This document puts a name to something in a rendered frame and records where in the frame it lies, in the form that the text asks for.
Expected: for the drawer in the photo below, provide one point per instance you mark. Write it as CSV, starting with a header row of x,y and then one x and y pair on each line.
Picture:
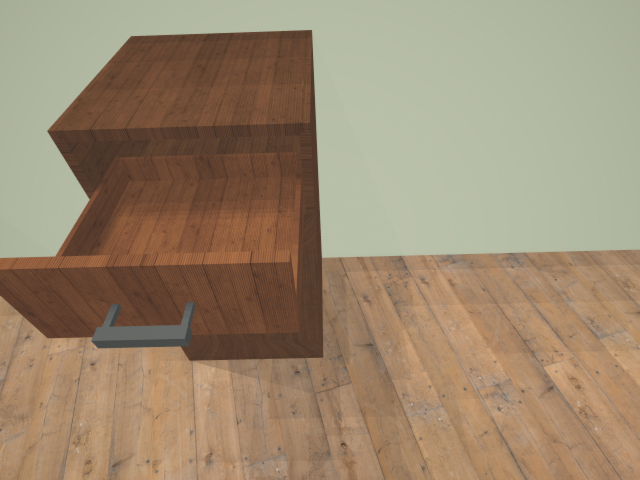
x,y
224,231

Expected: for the cabinet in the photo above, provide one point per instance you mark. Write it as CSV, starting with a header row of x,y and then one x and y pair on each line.
x,y
205,94

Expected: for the handle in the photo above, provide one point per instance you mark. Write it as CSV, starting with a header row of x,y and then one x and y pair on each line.
x,y
109,336

